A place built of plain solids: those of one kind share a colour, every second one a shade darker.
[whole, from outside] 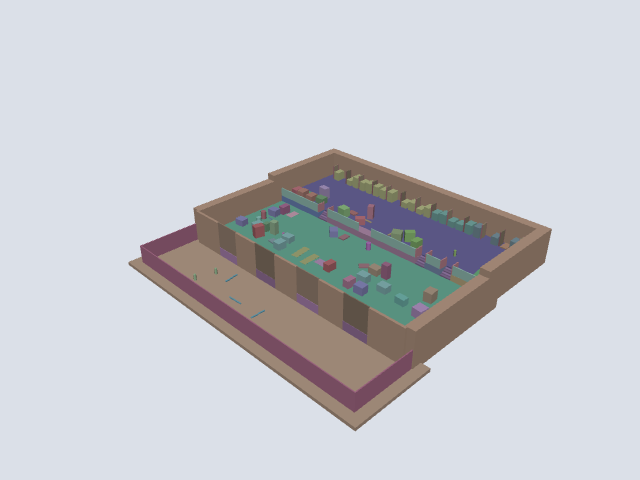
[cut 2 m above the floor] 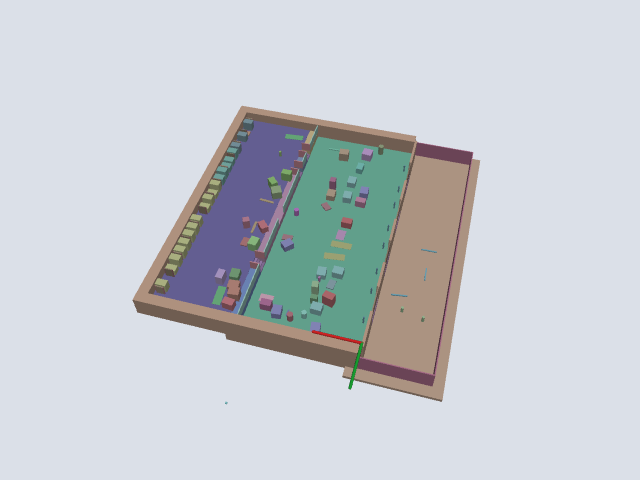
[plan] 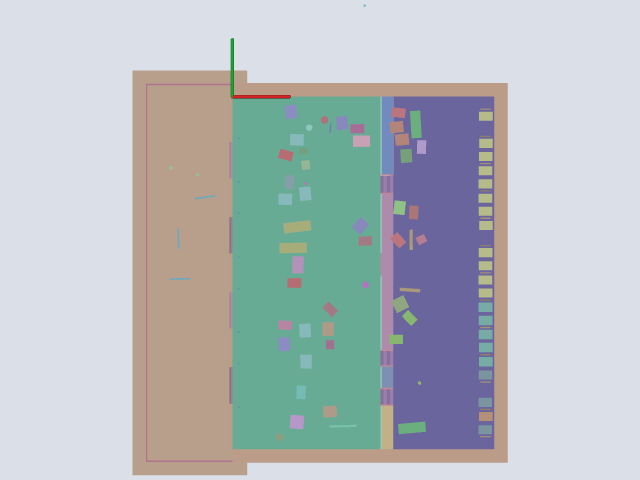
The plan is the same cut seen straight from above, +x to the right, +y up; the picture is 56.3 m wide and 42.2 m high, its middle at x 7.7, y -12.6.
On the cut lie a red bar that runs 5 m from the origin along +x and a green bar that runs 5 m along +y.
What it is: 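Two flights cut into a raised bank, 0.80 m over the floor; 5 risers of 0.160 m up the one, along the bank, and as many down the other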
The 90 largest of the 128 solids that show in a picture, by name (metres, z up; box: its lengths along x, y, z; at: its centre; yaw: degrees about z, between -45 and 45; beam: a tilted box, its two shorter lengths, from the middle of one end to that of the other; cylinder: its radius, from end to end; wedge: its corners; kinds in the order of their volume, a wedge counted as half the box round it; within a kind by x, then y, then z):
{
 "floor_hall_concrete_1": {"box": [13.0, 31.0, 1.5], "at": [6.51, -15.49, -0.75]},
 "wall_plaster_1": {"box": [0.3, 4.3, 4.7], "at": [-0.14, -29.14, 0.85]},
 "wall_plaster_2": {"box": [0.3, 3.4, 4.7], "at": [-0.14, -22.09, 0.85]},
 "wall_plaster_3": {"box": [0.3, 3.4, 4.7], "at": [-0.14, -15.49, 0.85]},
 "wall_plaster_4": {"box": [0.3, 3.4, 4.7], "at": [-0.14, -8.89, 0.85]},
 "wall_plaster_5": {"box": [0.3, 4.3, 4.7], "at": [-0.14, -1.84, 0.85]},
 "wall_plaster_6": {"box": [14.2, 1.2, 4.7], "at": [7.11, -31.59, 0.85]},
 "wall_plaster_7": {"box": [14.2, 1.2, 4.7], "at": [7.11, 0.61, 0.85]},
 "wall_plaster_8": {"box": [12.4, 1.2, 4.4], "at": [18.01, -31.59, 1.8]},
 "wall_plaster_9": {"box": [12.4, 1.2, 4.4], "at": [18.01, 0.61, 1.8]},
 "wall_plaster_10": {"box": [1.2, 33.4, 3.6], "at": [23.61, -15.49, 2.2]},
 "floor_bank1a_concrete_1": {"box": [8.88, 31.0, 1.2], "at": [18.57, -15.49, 0.2]},
 "yard_yard_asphalt_1": {"box": [10.1, 35.6, 0.4], "at": [-3.74, -15.49, -1.3]},
 "floor_bank0b_concrete_1": {"box": [1.12, 13.93, 1.2], "at": [13.57, -15.4, 0.2]},
 "fence_metal_1": {"box": [0.12, 33.24, 2.6], "at": [-7.55, -15.49, -0.2]},
 "fence_metal_2": {"box": [7.74, 0.12, 2.6], "at": [-3.74, -32.05, -0.2]},
 "fence_metal_3": {"box": [7.74, 0.12, 2.6], "at": [-3.74, 1.07, -0.2]},
 "load_cartons_1": {"box": [1.2, 0.8, 0.7], "at": [22.24, -16.12, 1.15]},
 "load_cartons_2": {"box": [1.2, 0.8, 1.4], "at": [22.24, -8.93, 1.5]},
 "load_cartons_3": {"box": [1.2, 0.8, 1.43], "at": [22.24, -7.67, 1.52]},
 "load_cartons_4": {"box": [1.2, 0.8, 1.15], "at": [22.25, -14.86, 1.38]},
 "load_cartons_5": {"box": [1.2, 0.8, 1.28], "at": [22.25, -10.07, 1.44]},
 "load_cartons_6": {"box": [1.2, 0.8, 1.21], "at": [22.25, -6.51, 1.4]},
 "load_cartons_7": {"box": [1.2, 0.8, 1.29], "at": [22.26, -17.25, 1.45]},
 "load_cartons_8": {"box": [1.2, 0.8, 0.76], "at": [22.26, -13.71, 1.18]},
 "load_cartons_9": {"box": [1.2, 0.8, 1.53], "at": [22.27, -5.26, 1.56]},
 "load_cartons_10": {"box": [1.2, 0.8, 1.35], "at": [22.29, -11.33, 1.48]},
 "load_cartons_11": {"box": [1.2, 0.8, 0.74], "at": [22.29, -4.11, 1.17]},
 "load_cartons_12": {"box": [1.2, 0.8, 1.15], "at": [22.29, -1.72, 1.37]},
 "floor_bank0a_concrete_1": {"box": [1.12, 6.95, 1.2], "at": [13.57, -3.46, 0.2]},
 "floor_sill_concrete_1": {"box": [0.3, 3.2, 1.5], "at": [-0.14, -25.39, -0.75]},
 "floor_sill_concrete_2": {"box": [0.3, 3.2, 1.5], "at": [-0.14, -18.79, -0.75]},
 "floor_sill_concrete_3": {"box": [0.3, 3.2, 1.5], "at": [-0.14, -12.19, -0.75]},
 "floor_sill_concrete_4": {"box": [0.3, 3.2, 1.5], "at": [-0.14, -5.59, -0.75]},
 "floor_bank0d_concrete_1": {"box": [1.12, 3.92, 1.2], "at": [13.57, -29.03, 0.2]},
 "load_sacks_1": {"box": [1.22, 0.84, 1.02], "at": [22.25, -18.52, 1.31]},
 "load_sacks_2": {"box": [1.22, 0.84, 0.8], "at": [22.26, -20.9, 1.2]},
 "load_sacks_3": {"box": [1.22, 0.84, 1.26], "at": [22.26, -19.67, 1.43]},
 "load_sacks_4": {"box": [1.22, 0.84, 1.23], "at": [22.28, -23.31, 1.42]},
 "load_sacks_5": {"box": [1.22, 0.84, 0.82], "at": [22.29, -22.05, 1.21]},
 "stillage_hall_1": {"box": [1.2, 1.0, 0.9], "at": [4.65, -9.02, 0.45], "yaw": -1.7},
 "stillage_hall_2": {"box": [1.2, 1.0, 0.93], "at": [5.67, -3.79, 0.46], "yaw": -2.5},
 "stillage_hall_3": {"box": [1.0, 1.2, 0.9], "at": [6.39, -20.56, 0.45], "yaw": 2.8},
 "stillage_hall_4": {"box": [1.0, 1.2, 0.76], "at": [6.41, -8.53, 0.38], "yaw": 5.0},
 "stillage_hall_5": {"box": [1.0, 1.2, 0.81], "at": [6.47, -23.29, 0.4], "yaw": 0.1},
 "shutter_metal_1": {"box": [0.12, 3.2, 3.3], "at": [-0.19, -25.39, 1.65]},
 "shutter_metal_2": {"box": [0.12, 3.2, 3.3], "at": [-0.19, -18.79, 1.65]},
 "shutter_metal_3": {"box": [0.12, 3.2, 3.3], "at": [-0.19, -12.19, 1.65]},
 "shutter_metal_4": {"box": [0.12, 3.2, 3.3], "at": [-0.19, -5.59, 1.65]},
 "load_bales_1": {"box": [1.2, 0.8, 1.37], "at": [22.23, -29.28, 1.48]},
 "load_bales_2": {"box": [1.2, 0.8, 1.0], "at": [22.23, -26.87, 1.3]},
 "load_bales_3": {"box": [1.2, 0.8, 1.37], "at": [22.25, -24.47, 1.49]},
 "floor_bank0c_concrete_1": {"box": [1.12, 2.1, 1.2], "at": [13.57, -24.66, 0.2]},
 "rail_bank_1": {"box": [0.12, 3.81, 1.1], "at": [13.07, -29.09, 1.35]},
 "rail_bank_2": {"box": [0.12, 5.32, 1.1], "at": [13.07, -18.38, 1.35]},
 "rail_bank_3": {"box": [0.12, 3.97, 1.1], "at": [13.07, -11.74, 1.35]},
 "rail_bank_4": {"box": [0.12, 6.83, 1.1], "at": [13.07, -3.4, 1.35]},
 "stair_timber_1": {"box": [0.84, 1.35, 0.37], "at": [13.71, -26.39, 0.14]},
 "stair_timber_2": {"box": [0.84, 1.25, 0.37], "at": [13.71, -22.99, 0.14]},
 "stair_timber_3": {"box": [0.84, 1.5, 0.37], "at": [13.71, -7.69, 0.14]},
 "stair_timber_4": {"box": [0.56, 1.35, 0.53], "at": [13.85, -26.39, 0.21]},
 "stair_timber_5": {"box": [0.56, 1.25, 0.53], "at": [13.85, -22.99, 0.21]},
 "stair_timber_6": {"box": [0.56, 1.5, 0.53], "at": [13.85, -7.69, 0.21]},
 "load_bales_bank_1": {"box": [1.2, 0.8, 1.37], "at": [14.39, -21.34, 1.49], "yaw": -0.1},
 "load_bales_bank_2": {"box": [0.8, 1.2, 1.22], "at": [15.59, -19.45, 1.41], "yaw": 44.4},
 "load_sacks_hall_1": {"box": [1.22, 0.84, 1.46], "at": [4.71, -5.13, 0.73], "yaw": -14.8},
 "load_sacks_hall_2": {"box": [1.22, 0.84, 0.93], "at": [5.46, -16.38, 0.46], "yaw": -0.2},
 "load_crate_foot_1": {"box": [1.0, 1.2, 0.8], "at": [8.42, -20.43, 0.4], "yaw": 1.6},
 "load_crate_foot_2": {"box": [1.2, 1.0, 1.19], "at": [8.58, -27.69, 0.6], "yaw": 4.3},
 "load_crate_bank_1": {"box": [1.2, 1.0, 1.19], "at": [14.44, -2.68, 1.39], "yaw": 5.9},
 "load_crate_bank_2": {"box": [1.2, 1.0, 0.8], "at": [14.92, -3.77, 1.2], "yaw": 5.3},
 "load_crate_hall_1": {"box": [1.0, 1.2, 0.98], "at": [4.56, -21.76, 0.49], "yaw": 3.0},
 "load_crate_hall_2": {"box": [1.0, 1.2, 0.8], "at": [5.14, -1.34, 0.4], "yaw": 6.7},
 "stillage_foot_1": {"box": [1.0, 1.2, 0.86], "at": [9.64, -2.32, 0.43], "yaw": 6.5},
 "stillage_foot_2": {"box": [1.0, 1.2, 0.83], "at": [11.26, -11.35, 0.41], "yaw": -43.3},
 "load_sacks_bank_1": {"box": [0.84, 1.22, 0.83], "at": [14.58, -12.62, 1.21], "yaw": 42.6},
 "load_sacks_bank_2": {"box": [1.22, 0.84, 1.0], "at": [14.6, -1.41, 1.3], "yaw": -6.4},
 "load_drums_hall_1": {"box": [1.2, 1.2, 1.04], "at": [5.67, -28.6, 0.52], "yaw": -4.7},
 "load_drums_bank_1": {"box": [1.2, 1.2, 1.04], "at": [14.75, -18.24, 1.32], "yaw": 26.8},
 "pallets_bank_1": {"box": [0.8, 1.2, 1.49], "at": [16.63, -4.43, 1.54], "yaw": -1.6},
 "ibc_bank_1": {"box": [1.0, 1.2, 1.16], "at": [14.7, -9.76, 1.38], "yaw": -6.5},
 "cage_foot_1": {"box": [0.72, 0.8, 1.73], "at": [8.58, -21.81, 0.87], "yaw": 1.7},
 "load_cartons_foot_1": {"box": [1.2, 0.8, 1.03], "at": [10.98, -2.81, 0.51], "yaw": 0.3},
 "cage_bank_1": {"box": [0.8, 0.72, 1.71], "at": [16.61, -12.56, 1.65], "yaw": 27.5},
 "cage_hall_1": {"box": [0.72, 0.8, 1.66], "at": [6.45, -6.01, 0.83], "yaw": 6.4},
 "stillage_bank_1": {"box": [1.0, 1.2, 0.78], "at": [15.28, -5.21, 1.19], "yaw": 3.1},
 "load_bales_hall_1": {"box": [1.2, 0.8, 0.93], "at": [4.64, -20.09, 0.46], "yaw": -2.1},
 "load_cartons_hall_1": {"box": [0.8, 1.2, 0.81], "at": [6.04, -25.99, 0.4], "yaw": -2.6},
 "bin_hall_1": {"box": [0.74, 0.58, 1.07], "at": [6.24, -4.8, 0.54], "yaw": 1.1},
 "tyres_hall_1": {"cylinder": 0.33, "from": [4.15, -29.94, 0.0], "to": [4.15, -29.94, 1.22]}
}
